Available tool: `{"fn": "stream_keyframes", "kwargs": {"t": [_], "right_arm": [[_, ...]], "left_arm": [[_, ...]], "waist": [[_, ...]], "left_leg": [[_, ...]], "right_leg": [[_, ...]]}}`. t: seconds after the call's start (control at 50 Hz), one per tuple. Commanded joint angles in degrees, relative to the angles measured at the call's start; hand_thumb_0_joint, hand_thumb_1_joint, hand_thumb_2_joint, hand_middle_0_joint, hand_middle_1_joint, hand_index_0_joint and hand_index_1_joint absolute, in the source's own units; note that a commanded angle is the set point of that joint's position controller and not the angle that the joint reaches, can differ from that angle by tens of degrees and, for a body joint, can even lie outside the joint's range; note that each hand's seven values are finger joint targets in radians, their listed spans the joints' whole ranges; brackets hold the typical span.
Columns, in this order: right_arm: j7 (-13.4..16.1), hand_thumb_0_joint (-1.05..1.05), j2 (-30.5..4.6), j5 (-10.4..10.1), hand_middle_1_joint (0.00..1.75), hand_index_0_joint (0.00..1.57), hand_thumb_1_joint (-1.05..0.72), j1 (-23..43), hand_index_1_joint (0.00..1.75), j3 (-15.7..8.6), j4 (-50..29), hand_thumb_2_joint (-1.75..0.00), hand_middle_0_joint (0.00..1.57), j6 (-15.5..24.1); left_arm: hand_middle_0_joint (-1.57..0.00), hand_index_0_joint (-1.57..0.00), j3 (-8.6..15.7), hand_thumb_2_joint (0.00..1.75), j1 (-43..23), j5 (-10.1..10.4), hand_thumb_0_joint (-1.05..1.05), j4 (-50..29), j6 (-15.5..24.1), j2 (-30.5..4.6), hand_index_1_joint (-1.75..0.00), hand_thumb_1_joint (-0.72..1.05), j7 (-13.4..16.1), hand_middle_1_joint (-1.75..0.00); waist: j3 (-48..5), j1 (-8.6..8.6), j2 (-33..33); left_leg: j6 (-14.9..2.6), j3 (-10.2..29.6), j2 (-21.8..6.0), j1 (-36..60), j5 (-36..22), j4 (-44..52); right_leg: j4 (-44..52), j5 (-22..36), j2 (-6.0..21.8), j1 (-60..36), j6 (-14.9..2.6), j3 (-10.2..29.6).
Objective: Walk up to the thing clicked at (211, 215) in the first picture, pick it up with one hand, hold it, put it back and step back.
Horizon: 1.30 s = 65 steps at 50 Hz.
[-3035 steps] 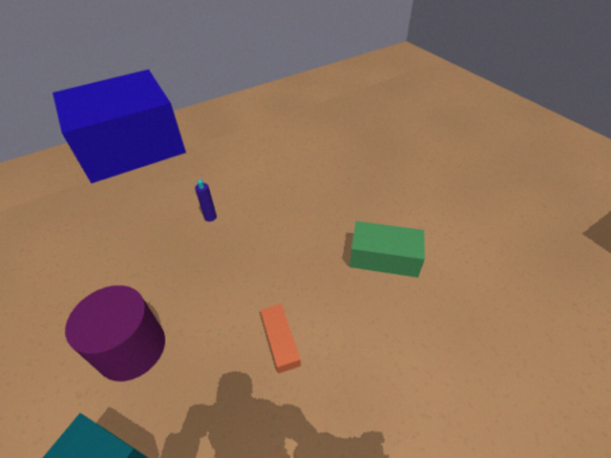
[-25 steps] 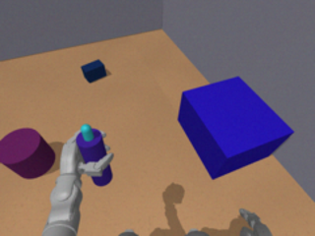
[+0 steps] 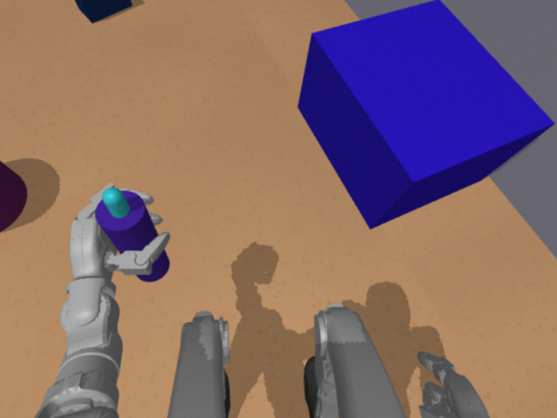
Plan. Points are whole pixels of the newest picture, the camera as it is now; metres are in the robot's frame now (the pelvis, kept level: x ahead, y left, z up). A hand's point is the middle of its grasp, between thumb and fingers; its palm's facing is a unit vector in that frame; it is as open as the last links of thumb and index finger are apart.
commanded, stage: crouch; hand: left
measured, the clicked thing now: (135, 236) +0.39 +0.20 -0.05
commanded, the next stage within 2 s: lower in 1.02 s
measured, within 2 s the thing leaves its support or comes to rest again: neither
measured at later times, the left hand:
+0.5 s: hand (163, 261) +0.39 +0.20 -0.21, palm faces +0.11 -0.99 -0.04, open 8.2 cm
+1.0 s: hand (169, 266) +0.40 +0.21 -0.29, palm faces +0.10 -1.00 -0.02, open 8.2 cm
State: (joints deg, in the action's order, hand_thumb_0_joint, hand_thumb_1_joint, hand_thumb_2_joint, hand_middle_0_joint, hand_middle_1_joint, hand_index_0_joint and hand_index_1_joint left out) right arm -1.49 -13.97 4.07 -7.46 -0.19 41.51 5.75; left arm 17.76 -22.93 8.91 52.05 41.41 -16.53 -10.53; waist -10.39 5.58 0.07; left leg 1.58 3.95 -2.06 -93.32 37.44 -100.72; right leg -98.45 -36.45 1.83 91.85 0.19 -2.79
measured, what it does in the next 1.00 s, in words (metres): lowers itself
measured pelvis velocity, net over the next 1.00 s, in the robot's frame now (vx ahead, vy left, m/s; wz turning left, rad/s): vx -0.03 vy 0.01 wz -0.07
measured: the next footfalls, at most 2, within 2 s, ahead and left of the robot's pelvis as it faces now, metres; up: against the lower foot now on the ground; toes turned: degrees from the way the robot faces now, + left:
none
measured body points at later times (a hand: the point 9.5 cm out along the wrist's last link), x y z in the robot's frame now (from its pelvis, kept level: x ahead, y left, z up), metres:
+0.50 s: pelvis -0.03 +0.00 -0.15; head +0.17 +0.04 +0.25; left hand +0.38 +0.26 -0.21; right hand +0.08 -0.27 -0.28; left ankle +0.06 +0.13 -0.50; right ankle +0.07 -0.13 -0.50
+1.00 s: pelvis -0.03 +0.01 -0.21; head +0.18 +0.06 +0.18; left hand +0.39 +0.26 -0.28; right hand +0.07 -0.28 -0.32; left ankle +0.06 +0.13 -0.50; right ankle +0.07 -0.13 -0.50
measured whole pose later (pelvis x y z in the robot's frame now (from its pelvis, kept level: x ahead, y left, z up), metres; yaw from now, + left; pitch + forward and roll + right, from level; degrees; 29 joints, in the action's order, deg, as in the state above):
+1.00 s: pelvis -0.03 +0.01 -0.21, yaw -4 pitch +28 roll -7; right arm -5.4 -16.9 8.5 -2.5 5.3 42.4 2.5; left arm 25.6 -32.0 6.0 59.3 43.3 -24.9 -10.1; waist -1.0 10.0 2.9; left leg 1.9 8.7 -0.1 -128.7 39.0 -139.5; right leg -134.5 -37.0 1.4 125.4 1.3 -4.0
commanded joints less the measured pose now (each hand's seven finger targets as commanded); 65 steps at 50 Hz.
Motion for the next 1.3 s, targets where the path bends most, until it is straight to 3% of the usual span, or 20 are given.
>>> {"fn": "stream_keyframes", "kwargs": {"t": [0.0,0.08,0.14,0.24,0.5,0.52,0.6,0.62,0.64,0.66,0.72,0.76,0.78,0.82,0.84,0.96,1.08,1.12,1.2,1.28], "right_arm": [[-0.1,0.0,-10.5,0.2,0.3,0.2,-0.9,-4.5,0.3,-3.2,-4.3,-0.91,0.2,1.6],[-0.5,0.0,-10.7,0.9,0.3,0.2,-0.9,-4.7,0.3,-3.0,-3.2,-0.91,0.2,1.2],[-1.1,0.0,-10.9,1.3,0.3,0.2,-0.9,-4.1,0.3,-2.6,-3.2,-0.91,0.2,1.1],[-1.6,0.0,-11.9,1.6,0.3,0.2,-0.91,-4.1,0.3,-2.3,-2.7,-0.91,0.2,0.5],[-2.0,0.0,-13.6,2.1,0.3,0.2,-0.9,-2.8,0.3,-1.4,-1.9,-0.9,0.2,-0.5],[-2.0,0.0,-13.5,2.2,0.3,0.2,-0.9,-3.0,0.3,-1.1,-2.0,-0.9,0.2,-0.5],[-2.2,0.0,-14.2,2.5,0.3,0.2,-0.9,-2.6,0.3,-0.7,-1.9,-0.9,0.2,-0.8],[-2.4,0.0,-14.5,2.7,0.3,0.2,-0.9,-3.1,0.3,-0.6,-1.6,-0.9,0.2,-1.0],[-2.3,0.0,-14.6,2.7,0.3,0.2,-0.9,-2.8,0.3,-0.4,-1.7,-0.9,0.2,-1.1],[-2.4,0.0,-14.8,2.8,0.3,0.2,-0.9,-2.9,0.3,-0.2,-1.6,-0.9,0.2,-1.2],[-2.5,0.0,-15.2,3.1,0.3,0.2,-0.89,-2.5,0.3,0.0,-2.0,-0.9,0.2,-1.6],[-2.6,0.0,-15.5,3.3,0.3,0.2,-0.89,-2.7,0.3,0.4,-2.0,-0.9,0.2,-1.6],[-2.8,0.0,-15.8,3.5,0.3,0.2,-0.9,-2.9,0.3,0.5,-1.8,-0.9,0.2,-1.8],[-2.8,0.0,-16.0,3.6,0.3,0.2,-0.9,-2.4,0.3,0.7,-1.9,-0.9,0.2,-2.0],[-2.9,0.0,-16.2,3.7,0.3,0.2,-0.9,-2.4,0.3,0.8,-1.9,-0.91,0.2,-2.0],[-3.2,0.0,-16.8,4.5,0.3,0.2,-0.9,-1.7,0.3,1.5,-1.9,-0.9,0.2,-2.4],[-3.6,0.0,-17.5,5.1,0.3,0.2,-0.9,-1.5,0.3,2.6,-1.8,-0.91,0.2,-2.8],[-3.7,0.0,-17.5,5.3,0.3,0.2,-0.91,-0.9,0.3,2.9,-2.0,-0.91,0.2,-3.0],[-4.1,0.0,-18.1,5.9,0.3,0.2,-0.9,-0.4,0.3,4.2,-1.7,-0.9,0.2,-3.4],[-4.6,0.0,-18.9,6.8,0.3,0.2,-0.9,0.5,0.3,5.7,-1.8,-0.9,0.2,-3.7]], "left_arm": [[-1.27,-1.28,5.2,1.27,-24.1,2.1,0.0,-16.7,8.9,-13.1,-1.4,0.34,-0.2,-1.4],[-1.27,-1.28,5.7,1.29,-27.3,0.7,0.0,-12.9,9.5,-14.3,-1.4,0.35,0.0,-1.4],[-1.28,-1.29,6.6,1.27,-28.5,0.6,0.0,-13.7,10.1,-15.3,-1.4,0.36,0.3,-1.39],[-1.31,-1.31,7.9,1.3,-30.8,-0.4,0.0,-14.9,10.5,-17.5,-1.43,0.37,0.6,-1.42],[-1.3,-1.31,8.8,1.28,-33.6,-0.6,0.0,-10.8,9.5,-19.5,-1.42,0.38,0.7,-1.42],[-1.3,-1.31,9.8,1.29,-34.3,-0.2,0.0,-11.3,9.6,-20.4,-1.42,0.36,0.9,-1.42],[-1.3,-1.31,9.6,1.28,-32.5,-0.7,0.0,-9.5,9.3,-20.6,-1.41,0.39,0.2,-1.41],[-1.3,-1.31,9.5,1.28,-34.0,-0.9,0.0,-9.5,9.5,-21.0,-1.41,0.38,0.1,-1.41],[-1.3,-1.3,10.4,1.28,-32.6,-0.8,0.0,-9.2,9.5,-21.5,-1.41,0.41,0.1,-1.41],[-1.3,-1.31,10.0,1.28,-32.6,-0.9,0.0,-8.6,9.5,-21.1,-1.41,0.39,-0.1,-1.41],[-1.28,-1.29,11.0,1.27,-32.4,-0.4,0.0,-10.2,9.7,-22.7,-1.4,0.39,-0.1,-1.4],[-1.3,-1.31,11.3,1.28,-31.5,-0.6,0.0,-9.6,9.5,-22.6,-1.4,0.42,-0.2,-1.41],[-1.28,-1.29,10.3,1.3,-32.5,-0.7,0.0,-10.7,9.8,-22.1,-1.41,0.42,-0.4,-1.41],[-1.29,-1.3,11.0,1.28,-31.2,-0.9,0.0,-10.3,9.8,-22.8,-1.41,0.4,-0.2,-1.41],[-1.27,-1.28,9.5,1.29,-33.1,-0.9,0.0,-10.9,9.7,-21.7,-1.4,0.41,-0.3,-1.41],[-1.26,-1.27,9.5,1.27,-33.1,-0.8,0.0,-12.4,10.4,-23.3,-1.39,0.38,0.3,-1.39],[-1.28,-1.29,9.7,1.29,-32.4,-0.8,0.0,-11.9,11.0,-23.2,-1.42,0.35,1.2,-1.42],[-1.3,-1.3,9.8,1.24,-31.5,-1.1,0.0,-10.6,11.0,-23.5,-1.4,0.34,1.4,-1.39],[-1.29,-1.29,9.6,1.23,-31.1,-1.4,0.0,-3.5,11.8,-22.9,-1.39,0.33,1.9,-1.38],[-1.33,-1.33,11.3,1.25,-30.4,-1.4,0.0,-0.7,13.7,-25.3,-1.41,0.37,1.5,-1.41]], "waist": [[-38.2,-0.55,-7.6],[-38.0,0.81,-8.0],[-39.5,-0.15,-10.0],[-41.6,0.41,-13.7],[-35.5,2.75,-12.4],[-36.7,2.37,-10.8],[-34.5,2.48,-11.7],[-34.5,3.39,-11.9],[-34.5,2.39,-11.7],[-34.2,3.11,-12.0],[-33.9,2.13,-12.7],[-35.2,2.78,-12.5],[-34.8,3.58,-14.2],[-34.3,2.86,-14.8],[-32.8,4.14,-15.5],[-32.4,4.25,-16.2],[-32.2,4.96,-16.9],[-30.7,4.73,-16.9],[-26.4,6.94,-13.0],[-25.1,6.73,-13.0]], "left_leg": [[-2.28,-1.5,2.4,16.8,-14.4,6.3],[-2.29,-1.9,2.4,11.1,-11.3,1.1],[-1.94,-2.3,2.4,9.5,-9.5,-1.2],[-1.46,-1.9,2.4,8.6,-10.0,-4.5],[-1.96,-2.3,2.6,-3.7,-1.2,-13.6],[-2.18,-2.9,2.8,-5.0,-2.0,-14.9],[-2.05,-2.7,2.7,-6.6,-2.5,-16.6],[-2.09,-2.6,2.7,-7.1,-2.5,-17.4],[-2.01,-2.6,2.7,-7.1,-3.1,-17.7],[-1.96,-2.3,2.6,-7.4,-3.5,-18.3],[-2.0,-2.5,2.7,-9.0,-2.3,-19.2],[-1.74,-2.0,2.6,-7.9,-4.9,-20.4],[-1.56,-1.6,2.5,-7.7,-6.0,-20.4],[-1.34,-1.3,2.4,-6.9,-6.2,-20.5],[-1.4,-1.2,2.3,-7.2,-5.8,-21.1],[-1.4,-0.7,2.3,-8.6,-3.8,-22.3],[-1.05,0.3,2.1,-7.2,-7.2,-23.6],[-1.09,0.2,2.1,-8.6,-6.7,-23.8],[-1.66,0.6,2.1,-12.7,-4.3,-26.1],[-1.49,1.3,1.8,-12.1,-4.2,-26.6]], "right_leg": [[6.8,14.4,-2.1,-14.1,-2.14,2.2],[2.2,11.7,-2.1,-8.8,-2.18,1.8],[-1.3,9.7,-2.3,-5.3,-2.47,1.2],[-7.5,10.3,-2.3,0.8,-2.9,-0.9],[-15.6,4.6,-2.0,9.2,-2.36,-2.2],[-15.4,5.3,-2.2,7.4,-2.13,-1.9],[-17.7,5.7,-2.3,10.0,-2.21,-2.4],[-17.8,6.0,-2.4,9.8,-2.14,-2.5],[-18.4,6.2,-2.4,9.9,-2.17,-2.6],[-19.1,6.9,-2.4,10.4,-2.14,-2.9],[-19.6,5.8,-2.7,10.2,-2.13,-2.9],[-20.9,8.3,-2.7,10.2,-2.05,-3.4],[-21.7,9.3,-2.6,10.4,-2.14,-3.5],[-22.3,9.1,-2.7,12.0,-2.3,-3.8],[-22.5,9.0,-2.7,12.9,-2.28,-4.0],[-23.3,7.6,-2.9,13.1,-2.15,-4.5],[-25.0,10.5,-3.0,13.1,-2.17,-5.3],[-25.2,9.9,-3.1,13.7,-2.18,-5.5],[-24.9,8.8,-3.5,13.5,-1.7,-6.0],[-25.6,8.3,-3.7,13.6,-1.56,-6.9]]}}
